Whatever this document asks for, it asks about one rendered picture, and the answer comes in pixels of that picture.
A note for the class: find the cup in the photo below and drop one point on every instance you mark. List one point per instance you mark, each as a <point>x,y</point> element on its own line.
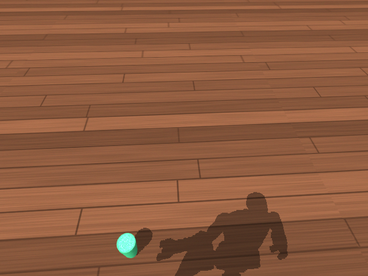
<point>126,244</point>

